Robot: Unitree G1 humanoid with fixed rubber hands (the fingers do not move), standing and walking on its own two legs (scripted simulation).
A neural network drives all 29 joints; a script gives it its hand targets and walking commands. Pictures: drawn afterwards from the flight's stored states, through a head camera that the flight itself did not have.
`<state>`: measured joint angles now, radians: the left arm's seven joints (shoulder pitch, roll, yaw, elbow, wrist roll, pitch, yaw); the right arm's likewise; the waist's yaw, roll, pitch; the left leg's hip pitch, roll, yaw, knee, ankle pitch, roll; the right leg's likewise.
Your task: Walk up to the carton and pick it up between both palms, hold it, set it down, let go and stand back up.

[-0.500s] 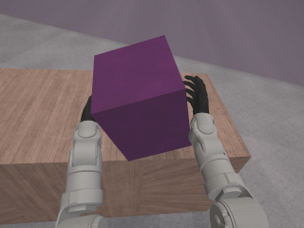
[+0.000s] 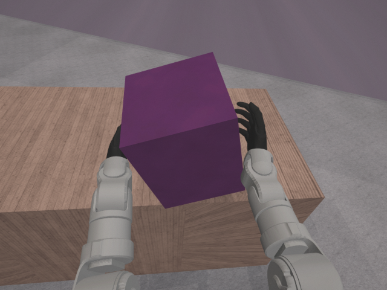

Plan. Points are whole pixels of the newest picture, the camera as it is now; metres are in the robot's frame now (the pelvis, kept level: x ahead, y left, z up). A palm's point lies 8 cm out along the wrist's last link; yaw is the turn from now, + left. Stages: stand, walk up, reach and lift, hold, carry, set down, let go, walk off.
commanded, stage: set down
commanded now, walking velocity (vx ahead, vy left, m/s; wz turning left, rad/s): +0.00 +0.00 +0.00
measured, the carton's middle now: (187, 135) +0.43 +0.00 +0.09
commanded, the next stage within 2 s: none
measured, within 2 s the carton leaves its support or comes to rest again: rests again in 1.60 s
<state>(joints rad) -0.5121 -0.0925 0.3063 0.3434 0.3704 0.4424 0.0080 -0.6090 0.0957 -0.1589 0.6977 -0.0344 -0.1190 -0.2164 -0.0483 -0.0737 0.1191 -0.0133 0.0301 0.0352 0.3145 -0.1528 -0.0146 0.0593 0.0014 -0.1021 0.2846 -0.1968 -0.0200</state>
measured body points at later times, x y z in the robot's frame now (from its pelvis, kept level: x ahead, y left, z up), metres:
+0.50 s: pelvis +0.00 +0.00 +0.00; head +0.00 +0.04 +0.45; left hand +0.40 +0.15 +0.07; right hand +0.40 -0.13 +0.12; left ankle +0.02 +0.13 -0.75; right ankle -0.01 -0.10 -0.75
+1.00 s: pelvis +0.02 +0.01 +0.00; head +0.04 +0.03 +0.45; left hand +0.42 +0.15 +0.04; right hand +0.41 -0.14 +0.08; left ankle +0.02 +0.13 -0.75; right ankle -0.01 -0.10 -0.75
